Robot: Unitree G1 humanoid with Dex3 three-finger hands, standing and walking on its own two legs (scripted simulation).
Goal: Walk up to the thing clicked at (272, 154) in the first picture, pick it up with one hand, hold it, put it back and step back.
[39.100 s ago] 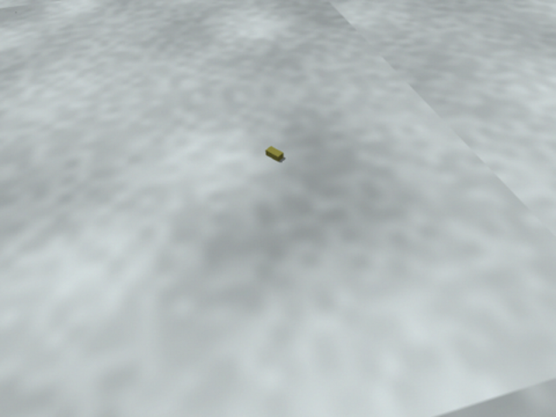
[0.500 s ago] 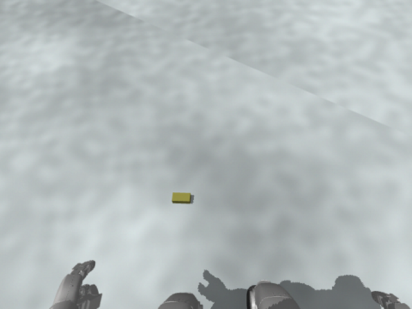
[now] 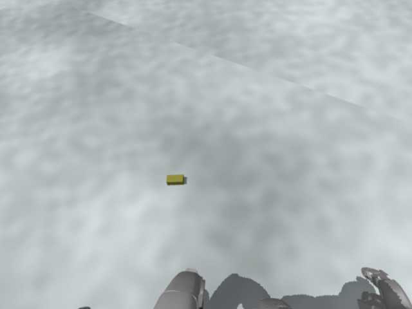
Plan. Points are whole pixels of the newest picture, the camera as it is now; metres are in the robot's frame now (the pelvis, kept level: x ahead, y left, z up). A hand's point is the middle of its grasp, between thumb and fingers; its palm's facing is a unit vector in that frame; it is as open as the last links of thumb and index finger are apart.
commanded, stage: step back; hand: left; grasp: from above
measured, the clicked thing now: (175, 179) +0.75 +0.28 -0.74
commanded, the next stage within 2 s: stand in 1.80 s
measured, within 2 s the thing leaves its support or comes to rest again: neither
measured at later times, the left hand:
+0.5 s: hand out of the picture -0.08 +0.27 -0.14, palm faces +0.05 -0.93 -0.36, open 7.3 cm
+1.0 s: hand out of the picture -0.27 +0.26 -0.12, palm faces +0.10 -0.89 -0.45, open 7.3 cm
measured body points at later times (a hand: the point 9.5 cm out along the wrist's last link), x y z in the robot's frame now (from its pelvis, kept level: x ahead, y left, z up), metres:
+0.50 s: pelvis -0.18 +0.00 +0.01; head -0.12 +0.03 +0.46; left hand -0.09 +0.32 -0.12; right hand -0.06 -0.30 -0.09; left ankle -0.12 +0.12 -0.72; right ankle -0.22 -0.15 -0.63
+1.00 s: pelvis -0.32 -0.03 +0.01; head -0.30 -0.05 +0.45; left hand -0.28 +0.30 -0.09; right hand -0.26 -0.35 -0.13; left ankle -0.34 +0.09 -0.72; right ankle -0.30 -0.14 -0.72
